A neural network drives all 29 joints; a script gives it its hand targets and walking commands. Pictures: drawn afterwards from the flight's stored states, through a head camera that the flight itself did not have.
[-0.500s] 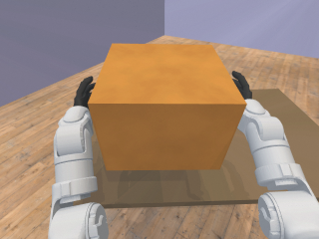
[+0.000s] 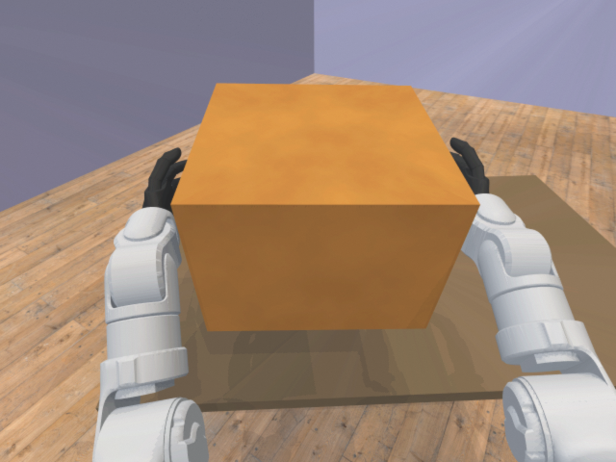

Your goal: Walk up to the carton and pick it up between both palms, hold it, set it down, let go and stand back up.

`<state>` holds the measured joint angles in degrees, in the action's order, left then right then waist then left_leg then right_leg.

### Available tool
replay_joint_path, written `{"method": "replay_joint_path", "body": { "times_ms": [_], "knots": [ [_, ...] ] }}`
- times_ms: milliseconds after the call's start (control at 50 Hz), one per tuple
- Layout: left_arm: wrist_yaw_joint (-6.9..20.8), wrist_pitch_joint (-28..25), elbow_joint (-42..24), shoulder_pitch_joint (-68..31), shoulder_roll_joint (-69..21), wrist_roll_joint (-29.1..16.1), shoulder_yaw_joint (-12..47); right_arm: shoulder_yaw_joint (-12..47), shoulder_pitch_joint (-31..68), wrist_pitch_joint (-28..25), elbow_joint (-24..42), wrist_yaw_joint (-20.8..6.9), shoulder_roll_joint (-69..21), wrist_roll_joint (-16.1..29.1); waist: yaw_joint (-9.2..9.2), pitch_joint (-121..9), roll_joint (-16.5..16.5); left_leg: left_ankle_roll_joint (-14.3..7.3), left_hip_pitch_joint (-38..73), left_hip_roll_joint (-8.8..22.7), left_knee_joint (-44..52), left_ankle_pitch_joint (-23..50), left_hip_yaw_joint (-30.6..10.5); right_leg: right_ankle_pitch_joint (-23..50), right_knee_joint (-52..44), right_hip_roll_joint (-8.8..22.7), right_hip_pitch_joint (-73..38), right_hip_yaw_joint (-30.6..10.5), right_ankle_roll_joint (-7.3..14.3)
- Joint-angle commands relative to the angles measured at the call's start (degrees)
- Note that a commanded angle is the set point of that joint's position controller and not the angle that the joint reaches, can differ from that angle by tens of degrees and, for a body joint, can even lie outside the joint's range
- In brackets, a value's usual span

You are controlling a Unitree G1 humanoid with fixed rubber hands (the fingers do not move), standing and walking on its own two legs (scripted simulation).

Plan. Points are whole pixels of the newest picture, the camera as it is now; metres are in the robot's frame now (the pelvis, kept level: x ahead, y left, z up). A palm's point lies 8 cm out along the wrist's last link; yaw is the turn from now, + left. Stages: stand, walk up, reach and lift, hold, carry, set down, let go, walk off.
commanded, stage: hold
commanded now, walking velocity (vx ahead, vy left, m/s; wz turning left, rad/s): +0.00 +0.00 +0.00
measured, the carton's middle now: (316, 199) +0.41 -0.01 +0.20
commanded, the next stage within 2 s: none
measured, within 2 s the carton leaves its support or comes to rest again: neither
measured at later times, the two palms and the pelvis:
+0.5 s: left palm (162, 209) +0.35 +0.18 +0.24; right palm (471, 199) +0.36 -0.19 +0.23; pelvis -0.01 +0.00 +0.00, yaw +0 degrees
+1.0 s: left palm (157, 213) +0.35 +0.18 +0.23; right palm (466, 200) +0.36 -0.19 +0.23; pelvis -0.01 +0.00 +0.00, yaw +0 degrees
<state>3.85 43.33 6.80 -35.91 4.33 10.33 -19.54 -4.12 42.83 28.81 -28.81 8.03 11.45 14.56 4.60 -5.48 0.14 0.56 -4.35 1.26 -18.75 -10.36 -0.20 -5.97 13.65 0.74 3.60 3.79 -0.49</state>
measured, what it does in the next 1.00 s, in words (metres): stands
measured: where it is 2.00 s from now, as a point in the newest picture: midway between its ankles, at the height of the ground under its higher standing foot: outside the picture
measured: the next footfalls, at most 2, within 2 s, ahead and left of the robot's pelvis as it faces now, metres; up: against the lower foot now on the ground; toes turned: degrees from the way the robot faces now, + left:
none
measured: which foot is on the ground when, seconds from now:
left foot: down 0.00-1.00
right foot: down 0.00-1.00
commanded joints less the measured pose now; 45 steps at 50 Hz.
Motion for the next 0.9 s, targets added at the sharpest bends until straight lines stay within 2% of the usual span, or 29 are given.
{"method": "replay_joint_path", "body": {
  "times_ms": [0,20,80,120,140,160,180,220,280,300,320,340,420,460,500,540,560,580,600,640,660,680,700,740,780,800,820,860,880],
  "knots": [
    [7.0,-3.1,-10.3,-37.4,-28.6,-9.5,28.8,20.2,40.6,-3.1,20.8,-8.3,-31.9,7.8,0.03,-19.8,0.9,2.5,0.1,-4.0,1.1,18.1,0.0,13.0,1.6,-4.9,-12.1,-1.8,-0.5],
    [7.2,-2.7,-7.1,-37.2,-27.0,-8.5,26.6,19.4,40.5,-2.5,18.1,-8.6,-31.5,7.5,-0.26,-16.6,-0.5,2.0,-1.3,-4.0,2.4,15.0,-0.1,10.8,0.8,-4.9,-10.7,-1.9,-0.4],
    [7.5,-2.6,-7.6,-39.3,-27.6,-8.2,27.3,18.2,41.9,-2.7,19.0,-8.5,-32.3,6.2,0.67,-17.3,1.5,1.9,-1.8,-4.2,2.9,10.9,0.9,8.5,0.7,-4.0,-11.7,-1.9,-0.2],
    [7.7,-2.6,-6.7,-39.8,-27.8,-8.3,26.4,18.6,42.7,-2.9,18.2,-8.5,-33.0,6.1,0.38,-17.7,0.1,1.3,-2.0,-4.4,3.4,10.6,0.5,9.0,0.8,-4.3,-12.0,-2.0,-0.5],
    [7.6,-3.3,-11.4,-40.8,-28.4,-9.6,29.1,19.9,42.7,-3.4,21.6,-8.5,-34.1,7.5,-0.19,-23.2,1.7,2.2,-0.8,-4.5,2.1,14.2,0.5,12.1,1.7,-4.2,-14.8,-2.4,-0.4],
    [7.6,-3.0,-9.1,-40.0,-26.6,-9.2,27.5,19.5,42.9,-2.8,20.1,-8.1,-33.2,7.3,0.49,-21.0,0.8,1.8,-1.3,-4.8,2.1,13.4,0.6,12.7,1.6,-4.0,-13.8,-2.5,-0.7],
    [7.4,-3.5,-10.6,-42.1,-27.3,-9.0,28.0,20.1,44.3,-3.2,21.0,-8.2,-34.5,7.3,-0.50,-22.6,2.1,2.1,-0.6,-5.0,1.9,14.2,0.7,12.5,1.9,-4.4,-14.4,-2.0,-0.9],
    [7.2,-3.4,-7.9,-42.8,-27.8,-9.0,28.4,18.0,44.4,-3.2,18.7,-8.4,-33.4,6.9,0.79,-20.5,3.2,2.4,-0.3,-4.7,2.1,11.7,0.6,8.8,1.5,-4.5,-11.4,-1.5,-0.6],
    [6.7,-3.6,-5.6,-43.7,-28.9,-9.3,29.1,17.1,44.6,-3.5,15.7,-9.4,-33.2,5.4,0.34,-18.8,2.8,2.0,-2.2,-4.3,3.8,6.5,0.7,2.7,0.8,-3.9,-8.0,-1.7,-0.1],
    [6.7,-3.6,-7.0,-43.2,-29.1,-9.3,29.3,16.8,43.6,-3.8,16.1,-9.7,-32.9,5.8,0.17,-21.6,3.9,2.2,-1.0,-4.0,3.4,8.0,0.4,4.1,1.1,-4.0,-9.4,-1.5,0.3],
    [6.3,-4.1,-9.0,-44.2,-29.4,-10.4,30.1,18.1,44.8,-4.2,18.5,-10.0,-33.7,6.7,-0.66,-24.3,2.6,2.1,-1.0,-3.9,2.8,9.8,0.0,5.4,1.4,-4.5,-9.8,-1.6,0.2],
    [6.1,-3.9,-6.7,-43.9,-29.7,-9.8,29.8,17.0,45.1,-4.0,16.8,-10.0,-32.4,5.6,0.28,-22.6,3.2,2.5,-1.0,-4.0,2.8,10.4,0.2,5.6,1.2,-4.5,-9.8,-1.4,0.2],
    [6.9,-3.6,-4.9,-39.0,-28.2,-9.2,27.2,19.0,44.9,-3.9,19.6,-8.9,-33.8,6.7,-0.47,-22.4,-1.1,0.8,-2.2,-4.6,2.8,11.5,0.4,11.1,1.7,-3.9,-14.3,-2.3,-0.5],
    [7.4,-3.0,-3.3,-39.2,-27.8,-8.3,26.1,18.3,43.9,-3.1,16.2,-8.8,-33.4,6.3,0.31,-17.5,-0.6,1.3,-2.9,-4.6,3.0,11.1,0.7,9.3,1.2,-4.0,-12.3,-2.1,-0.6],
    [7.9,-3.3,-4.2,-39.2,-26.9,-8.4,25.3,20.0,44.4,-3.3,18.4,-8.6,-34.1,7.0,-1.38,-19.7,-2.1,0.8,-3.0,-4.5,3.5,10.7,0.6,9.4,1.4,-4.2,-13.6,-2.3,-1.1],
    [8.0,-3.3,-3.7,-38.4,-27.0,-8.1,25.6,20.6,45.6,-3.7,21.1,-7.8,-34.3,7.4,-0.93,-21.5,-1.4,0.9,-2.6,-5.4,2.4,12.7,0.7,14.5,2.0,-4.1,-15.9,-2.5,-1.4],
    [8.3,-3.0,-2.4,-37.8,-25.9,-7.2,23.6,19.9,43.7,-2.8,17.7,-7.5,-33.5,6.9,-0.70,-18.7,-1.8,0.7,-2.8,-5.2,2.7,11.7,1.0,13.2,1.7,-3.9,-15.4,-2.3,-1.5],
    [8.4,-3.3,-6.7,-40.3,-26.5,-8.1,25.5,20.1,44.1,-2.9,19.0,-7.6,-34.5,7.7,-0.70,-20.4,-0.3,1.1,-1.7,-5.2,2.3,13.1,1.0,13.7,2.2,-3.8,-14.9,-2.4,-1.2],
    [8.3,-3.4,-7.2,-40.1,-26.4,-8.1,25.6,20.0,42.7,-2.6,17.4,-7.8,-34.9,7.8,-0.29,-19.4,-0.6,1.6,-1.5,-4.9,2.5,14.1,0.9,13.7,2.0,-4.3,-15.1,-1.6,-1.5],
    [8.1,-3.4,-8.8,-41.6,-27.5,-8.5,26.5,19.1,42.3,-2.7,17.7,-8.1,-33.7,7.8,0.06,-19.6,1.6,2.1,-0.4,-4.5,1.9,15.2,0.4,12.5,1.8,-4.3,-13.2,-2.0,-0.7],
    [7.9,-3.5,-7.7,-41.3,-27.5,-9.1,26.9,19.3,44.1,-3.1,19.7,-8.1,-33.8,8.0,0.02,-21.1,0.5,2.0,-0.7,-4.7,1.9,14.5,0.3,12.2,1.5,-4.6,-13.2,-1.9,-0.8],
    [7.6,-3.8,-9.7,-43.4,-27.4,-9.3,28.1,18.8,42.9,-3.0,16.9,-8.3,-33.3,7.5,0.71,-20.6,3.4,2.6,0.0,-4.4,1.6,14.6,0.4,11.0,1.9,-4.3,-11.4,-1.8,-0.4],
    [7.5,-3.4,-6.7,-41.8,-28.0,-9.2,27.8,18.3,43.3,-3.0,18.2,-8.5,-33.1,7.5,0.11,-19.5,1.7,2.1,-1.0,-4.3,2.0,13.7,-0.1,9.6,1.1,-4.5,-11.2,-1.8,-0.4],
    [7.2,-3.9,-9.5,-43.2,-27.5,-10.1,28.9,19.0,44.0,-3.4,19.0,-8.9,-33.9,7.2,-0.08,-22.2,1.6,2.2,-1.0,-4.6,2.0,12.4,0.1,9.4,1.4,-4.4,-11.6,-1.8,-0.4],
    [6.8,-4.0,-9.2,-44.5,-29.2,-9.6,29.6,17.9,43.3,-3.2,16.8,-9.1,-33.8,6.8,0.88,-21.0,3.4,2.6,0.1,-4.2,2.5,11.8,0.3,7.7,1.3,-4.2,-9.9,-1.4,-0.3],
    [6.8,-3.8,-9.0,-43.8,-29.7,-9.5,29.1,18.2,43.9,-3.4,17.1,-9.2,-34.1,6.5,0.38,-21.3,3.4,2.4,-0.2,-4.3,2.4,11.9,0.4,8.0,1.3,-4.0,-10.3,-1.5,-0.1],
    [6.7,-3.9,-9.4,-44.3,-29.6,-10.0,30.2,17.1,42.6,-3.5,16.1,-9.3,-33.5,6.1,1.26,-21.5,4.5,2.7,-0.1,-4.3,2.4,11.2,0.1,7.1,1.1,-4.0,-9.7,-1.4,0.2],
    [7.0,-3.4,-6.5,-41.4,-28.3,-9.2,28.9,17.7,44.2,-3.5,18.4,-9.1,-32.5,6.3,0.52,-20.7,3.2,2.4,-1.2,-4.5,2.3,11.1,0.4,8.3,1.2,-3.8,-11.9,-1.7,-0.2],
    [7.0,-3.7,-8.2,-42.4,-27.8,-9.6,28.4,18.3,44.3,-3.5,18.4,-9.1,-33.7,6.9,0.05,-22.6,1.1,1.9,-1.0,-4.2,2.6,11.2,0.0,8.1,1.4,-4.1,-12.3,-2.0,-0.1]
  ]
}}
